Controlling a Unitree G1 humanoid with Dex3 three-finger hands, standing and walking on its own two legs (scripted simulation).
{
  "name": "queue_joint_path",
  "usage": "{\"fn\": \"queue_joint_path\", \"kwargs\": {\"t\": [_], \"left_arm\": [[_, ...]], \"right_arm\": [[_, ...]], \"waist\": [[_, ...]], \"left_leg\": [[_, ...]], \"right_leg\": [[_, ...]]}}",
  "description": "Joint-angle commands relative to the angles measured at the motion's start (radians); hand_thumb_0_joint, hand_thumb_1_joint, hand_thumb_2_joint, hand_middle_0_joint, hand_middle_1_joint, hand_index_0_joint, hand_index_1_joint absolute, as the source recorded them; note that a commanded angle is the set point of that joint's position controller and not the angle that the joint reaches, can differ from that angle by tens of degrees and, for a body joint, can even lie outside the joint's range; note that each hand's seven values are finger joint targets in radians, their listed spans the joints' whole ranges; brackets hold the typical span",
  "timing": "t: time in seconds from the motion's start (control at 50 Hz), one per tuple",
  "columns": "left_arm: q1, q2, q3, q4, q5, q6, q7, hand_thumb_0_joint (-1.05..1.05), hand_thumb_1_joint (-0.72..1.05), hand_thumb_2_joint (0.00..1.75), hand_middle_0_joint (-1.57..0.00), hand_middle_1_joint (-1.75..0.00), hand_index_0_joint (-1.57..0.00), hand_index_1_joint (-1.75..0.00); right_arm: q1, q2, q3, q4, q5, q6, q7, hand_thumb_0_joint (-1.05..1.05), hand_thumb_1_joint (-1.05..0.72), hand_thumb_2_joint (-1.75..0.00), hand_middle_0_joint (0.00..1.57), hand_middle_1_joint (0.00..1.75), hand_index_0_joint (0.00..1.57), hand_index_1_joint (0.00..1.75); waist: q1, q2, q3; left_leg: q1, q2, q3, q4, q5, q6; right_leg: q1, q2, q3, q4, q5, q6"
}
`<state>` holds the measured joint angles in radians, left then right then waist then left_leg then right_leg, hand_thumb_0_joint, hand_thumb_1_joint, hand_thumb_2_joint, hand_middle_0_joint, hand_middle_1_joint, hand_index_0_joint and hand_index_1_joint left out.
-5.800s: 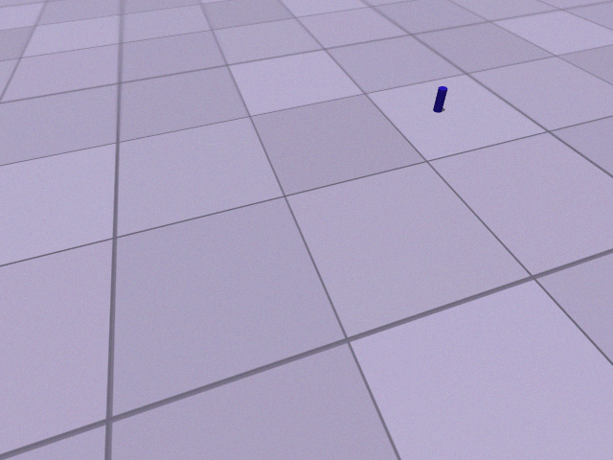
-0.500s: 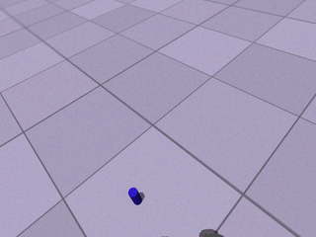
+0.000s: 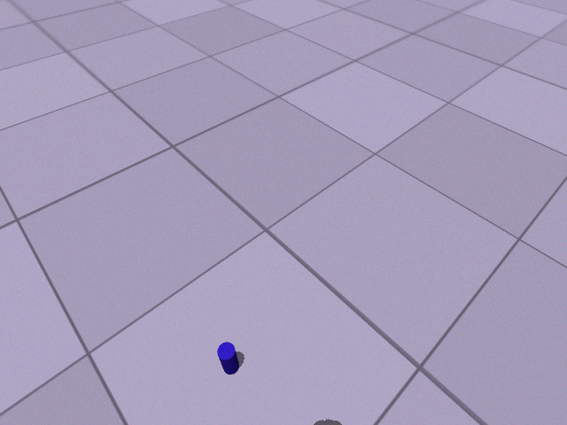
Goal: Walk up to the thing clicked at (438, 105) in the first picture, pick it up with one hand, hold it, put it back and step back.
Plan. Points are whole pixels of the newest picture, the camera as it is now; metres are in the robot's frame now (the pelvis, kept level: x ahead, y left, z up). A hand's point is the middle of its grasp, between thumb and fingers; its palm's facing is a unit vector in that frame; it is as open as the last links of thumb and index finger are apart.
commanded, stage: walk up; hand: left
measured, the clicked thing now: (228, 358) +0.43 +0.21 -0.68
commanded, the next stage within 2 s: stand in 1.54 s
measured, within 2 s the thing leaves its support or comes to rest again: neither
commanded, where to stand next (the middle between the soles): +0.10 -0.01 m, yaw +0 degrees
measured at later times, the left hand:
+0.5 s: hand out of the picture +0.08 +0.25 -0.13, palm faces +0.01 -0.93 -0.37, open 7.4 cm
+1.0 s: hand out of the picture +0.14 +0.24 -0.13, palm faces -0.02 -0.94 -0.35, open 7.4 cm
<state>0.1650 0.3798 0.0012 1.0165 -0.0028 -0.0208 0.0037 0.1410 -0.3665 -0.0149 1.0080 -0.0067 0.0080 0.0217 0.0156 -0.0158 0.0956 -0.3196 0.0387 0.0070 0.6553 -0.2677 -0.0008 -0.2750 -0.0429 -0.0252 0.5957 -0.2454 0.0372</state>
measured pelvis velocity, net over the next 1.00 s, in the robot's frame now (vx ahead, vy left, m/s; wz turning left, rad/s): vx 0.04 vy -0.01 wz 0.00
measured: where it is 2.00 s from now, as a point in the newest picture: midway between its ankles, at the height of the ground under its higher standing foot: outside the picture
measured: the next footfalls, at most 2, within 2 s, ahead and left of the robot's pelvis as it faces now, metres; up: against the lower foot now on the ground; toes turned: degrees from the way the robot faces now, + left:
none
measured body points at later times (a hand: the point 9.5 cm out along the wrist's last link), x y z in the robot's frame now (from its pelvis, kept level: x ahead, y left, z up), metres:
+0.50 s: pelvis +0.03 -0.01 +0.02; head +0.04 -0.02 +0.47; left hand +0.08 +0.30 -0.10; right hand +0.13 -0.31 -0.12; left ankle +0.06 +0.12 -0.72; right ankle +0.05 -0.15 -0.72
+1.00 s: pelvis +0.04 -0.01 +0.02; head +0.04 -0.01 +0.47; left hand +0.14 +0.29 -0.10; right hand +0.11 -0.31 -0.11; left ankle +0.06 +0.12 -0.72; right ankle +0.05 -0.15 -0.72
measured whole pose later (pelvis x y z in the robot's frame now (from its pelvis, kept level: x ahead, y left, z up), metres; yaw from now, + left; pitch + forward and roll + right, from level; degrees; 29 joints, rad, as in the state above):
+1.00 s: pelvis +0.04 -0.01 +0.02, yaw +0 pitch -3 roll +0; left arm 0.06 0.34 0.01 1.15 0.01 -0.02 0.00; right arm 0.10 -0.35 -0.02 1.15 -0.01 0.01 0.02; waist -0.01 0.01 0.05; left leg -0.14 0.02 0.02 0.35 -0.16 -0.01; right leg -0.12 -0.05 -0.01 0.33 -0.17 0.04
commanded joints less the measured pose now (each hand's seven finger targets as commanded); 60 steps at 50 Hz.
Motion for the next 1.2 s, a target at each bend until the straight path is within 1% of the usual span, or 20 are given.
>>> {"fn": "queue_joint_path", "kwargs": {"t": [0.0, 0.04, 0.06, 0.14, 0.16, 0.2, 0.22, 0.24, 0.3, 0.36, 0.42, 0.46, 0.58, 0.6, 0.74, 0.78, 0.82, 0.94, 1.0, 1.18], "left_arm": [[-0.040, 0.217, 0.038, -0.026, 0.003, -0.015, 0.005, 0.00, 0.90, 0.90, -0.20, -0.30, -0.20, -0.30], [-0.019, 0.211, 0.038, 0.000, 0.003, -0.016, 0.001, 0.00, 0.90, 0.90, -0.20, -0.30, -0.20, -0.30], [-0.017, 0.210, 0.041, 0.013, 0.005, -0.019, 0.000, 0.00, 0.90, 0.90, -0.20, -0.30, -0.20, -0.30], [-0.041, 0.205, 0.037, 0.034, 0.007, -0.032, 0.000, 0.00, 0.90, 0.90, -0.20, -0.30, -0.20, -0.30], [-0.046, 0.205, 0.036, 0.039, 0.006, -0.033, 0.000, 0.00, 0.90, 0.90, -0.20, -0.30, -0.20, -0.30], [-0.068, 0.209, 0.034, 0.045, 0.007, -0.032, -0.001, 0.00, 0.90, 0.90, -0.20, -0.30, -0.20, -0.30], [-0.083, 0.208, 0.033, 0.042, 0.007, -0.032, -0.001, 0.00, 0.90, 0.90, -0.20, -0.30, -0.20, -0.30], [-0.076, 0.204, 0.032, 0.050, 0.007, -0.032, -0.001, 0.00, 0.90, 0.90, -0.20, -0.30, -0.20, -0.30], [-0.078, 0.206, 0.032, 0.059, 0.009, -0.036, 0.000, 0.00, 0.90, 0.90, -0.20, -0.30, -0.20, -0.30], [-0.086, 0.206, 0.033, 0.067, 0.008, -0.035, 0.001, 0.00, 0.90, 0.90, -0.20, -0.30, -0.20, -0.30], [-0.079, 0.202, 0.035, 0.075, 0.007, -0.036, 0.005, 0.00, 0.90, 0.90, -0.20, -0.30, -0.20, -0.30], [-0.091, 0.199, 0.037, 0.074, 0.005, -0.034, 0.007, 0.00, 0.90, 0.90, -0.20, -0.30, -0.20, -0.30], [-0.117, 0.195, 0.040, 0.077, 0.005, -0.025, 0.010, 0.00, 0.90, 0.90, -0.20, -0.30, -0.20, -0.30], [-0.107, 0.193, 0.041, 0.077, 0.006, -0.024, 0.010, 0.00, 0.90, 0.90, -0.20, -0.30, -0.20, -0.30], [-0.137, 0.188, 0.044, 0.074, 0.010, -0.022, 0.010, 0.00, 0.90, 0.90, -0.20, -0.30, -0.20, -0.30], [-0.149, 0.185, 0.045, 0.068, 0.009, -0.019, 0.009, 0.00, 0.90, 0.90, -0.20, -0.30, -0.20, -0.30], [-0.142, 0.179, 0.043, 0.072, 0.010, -0.018, 0.009, 0.00, 0.90, 0.90, -0.20, -0.30, -0.20, -0.30], [-0.158, 0.180, 0.045, 0.070, 0.014, -0.017, 0.007, 0.00, 0.90, 0.90, -0.20, -0.30, -0.20, -0.30], [-0.147, 0.180, 0.043, 0.066, 0.012, -0.018, 0.006, 0.00, 0.90, 0.90, -0.20, -0.30, -0.20, -0.30], [-0.138, 0.180, 0.043, 0.068, 0.016, -0.016, 0.006, 0.00, 0.90, 0.90, -0.20, -0.30, -0.20, -0.30]], "right_arm": [[-0.087, -0.244, -0.048, -0.041, 0.004, -0.018, -0.013, 0.00, -0.90, -0.90, 0.20, 0.30, 0.20, 0.30], [-0.112, -0.247, -0.042, -0.035, 0.000, -0.016, -0.009, 0.00, -0.90, -0.90, 0.20, 0.30, 0.20, 0.30], [-0.106, -0.239, -0.038, -0.031, 0.000, -0.016, -0.007, 0.00, -0.90, -0.90, 0.20, 0.30, 0.20, 0.30], [-0.109, -0.221, -0.035, -0.009, 0.005, -0.027, -0.005, 0.00, -0.90, -0.90, 0.20, 0.30, 0.20, 0.30], [-0.112, -0.218, -0.034, -0.005, 0.006, -0.027, -0.005, 0.00, -0.90, -0.90, 0.20, 0.30, 0.20, 0.30], [-0.116, -0.217, -0.037, 0.006, 0.006, -0.023, -0.004, 0.00, -0.90, -0.90, 0.20, 0.30, 0.20, 0.30], [-0.106, -0.219, -0.038, 0.014, 0.004, -0.022, -0.004, 0.00, -0.90, -0.90, 0.20, 0.30, 0.20, 0.30], [-0.118, -0.216, -0.038, 0.020, 0.005, -0.023, -0.004, 0.00, -0.90, -0.90, 0.20, 0.30, 0.20, 0.30], [-0.119, -0.205, -0.035, 0.030, 0.006, -0.026, -0.004, 0.00, -0.90, -0.90, 0.20, 0.30, 0.20, 0.30], [-0.119, -0.205, -0.036, 0.043, 0.007, -0.026, -0.005, 0.00, -0.90, -0.90, 0.20, 0.30, 0.20, 0.30], [-0.116, -0.198, -0.037, 0.055, 0.010, -0.027, -0.007, 0.00, -0.90, -0.90, 0.20, 0.30, 0.20, 0.30], [-0.112, -0.193, -0.036, 0.062, 0.009, -0.026, -0.010, 0.00, -0.90, -0.90, 0.20, 0.30, 0.20, 0.30], [-0.119, -0.191, -0.038, 0.081, 0.004, -0.020, -0.012, 0.00, -0.90, -0.90, 0.20, 0.30, 0.20, 0.30], [-0.127, -0.193, -0.038, 0.080, 0.004, -0.021, -0.012, 0.00, -0.90, -0.90, 0.20, 0.30, 0.20, 0.30], [-0.113, -0.190, -0.039, 0.085, 0.003, -0.023, -0.014, 0.00, -0.90, -0.90, 0.20, 0.30, 0.20, 0.30], [-0.109, -0.193, -0.038, 0.087, 0.000, -0.022, -0.015, 0.00, -0.90, -0.90, 0.20, 0.30, 0.20, 0.30], [-0.117, -0.197, -0.040, 0.085, 0.000, -0.024, -0.015, 0.00, -0.90, -0.90, 0.20, 0.30, 0.20, 0.30], [-0.101, -0.194, -0.040, 0.083, 0.000, -0.024, -0.015, 0.00, -0.90, -0.90, 0.20, 0.30, 0.20, 0.30], [-0.104, -0.194, -0.037, 0.079, 0.000, -0.024, -0.015, 0.00, -0.90, -0.90, 0.20, 0.30, 0.20, 0.30], [-0.100, -0.195, -0.038, 0.078, 0.000, -0.022, -0.015, 0.00, -0.90, -0.90, 0.20, 0.30, 0.20, 0.30]], "waist": [[-0.006, 0.137, -0.039], [0.010, 0.127, -0.023], [0.009, 0.112, -0.027], [-0.005, 0.056, -0.101], [-0.006, 0.048, -0.103], [-0.012, 0.035, -0.068], [-0.017, 0.029, -0.072], [-0.012, 0.026, -0.067], [-0.014, -0.006, -0.109], [-0.014, -0.009, -0.111], [-0.011, -0.022, -0.160], [-0.011, -0.021, -0.169], [-0.012, 0.006, -0.130], [-0.007, 0.016, -0.134], [-0.015, 0.018, -0.139], [-0.017, 0.026, -0.125], [-0.015, 0.038, -0.123], [-0.023, 0.012, -0.122], [-0.017, 0.020, -0.118], [-0.019, 0.012, -0.129]], "left_leg": [[-0.040, 0.118, -0.191, -0.333, -0.322, 0.059], [-0.070, 0.125, -0.202, -0.356, -0.374, 0.061], [-0.072, 0.121, -0.197, -0.353, -0.355, 0.058], [0.068, 0.098, -0.156, -0.305, -0.124, 0.044], [0.087, 0.093, -0.148, -0.302, -0.107, 0.042], [0.089, 0.088, -0.144, -0.322, -0.133, 0.037], [0.090, 0.090, -0.146, -0.330, -0.129, 0.035], [0.099, 0.089, -0.144, -0.331, -0.109, 0.036], [0.136, 0.082, -0.122, -0.325, -0.014, 0.033], [0.148, 0.081, -0.114, -0.337, 0.046, 0.028], [0.211, 0.085, -0.093, -0.315, 0.201, 0.028], [0.218, 0.085, -0.085, -0.314, 0.241, 0.023], [0.192, 0.083, -0.085, -0.342, 0.213, 0.017], [0.204, 0.088, -0.083, -0.343, 0.220, 0.018], [0.205, 0.091, -0.075, -0.352, 0.234, 0.016], [0.188, 0.089, -0.075, -0.364, 0.198, 0.014], [0.186, 0.094, -0.081, -0.372, 0.194, 0.016], [0.183, 0.091, -0.078, -0.378, 0.164, 0.016], [0.188, 0.089, -0.078, -0.379, 0.152, 0.018], [0.196, 0.089, -0.079, -0.376, 0.154, 0.020]], "right_leg": [[-0.006, -0.029, 0.065, -0.143, -0.177, -0.068], [0.016, -0.021, 0.056, -0.159, -0.172, -0.067], [0.040, -0.027, 0.062, -0.170, -0.160, -0.070], [0.043, -0.057, 0.097, -0.231, -0.038, -0.070], [0.027, -0.064, 0.105, -0.245, -0.039, -0.068], [-0.007, -0.069, 0.118, -0.275, -0.110, -0.063], [0.008, -0.069, 0.113, -0.276, -0.106, -0.063], [0.005, -0.070, 0.114, -0.287, -0.100, -0.063], [0.049, -0.084, 0.111, -0.293, 0.011, -0.059], [0.074, -0.090, 0.103, -0.290, 0.067, -0.053], [0.112, -0.100, 0.095, -0.292, 0.163, -0.052], [0.130, -0.103, 0.089, -0.293, 0.204, -0.047], [0.138, -0.097, 0.084, -0.310, 0.159, -0.046], [0.136, -0.097, 0.083, -0.310, 0.159, -0.047], [0.163, -0.095, 0.079, -0.315, 0.185, -0.047], [0.161, -0.094, 0.082, -0.318, 0.163, -0.047], [0.163, -0.087, 0.075, -0.315, 0.155, -0.046], [0.163, -0.084, 0.077, -0.318, 0.144, -0.044], [0.155, -0.085, 0.082, -0.321, 0.131, -0.042], [0.157, -0.082, 0.077, -0.324, 0.129, -0.041]]}}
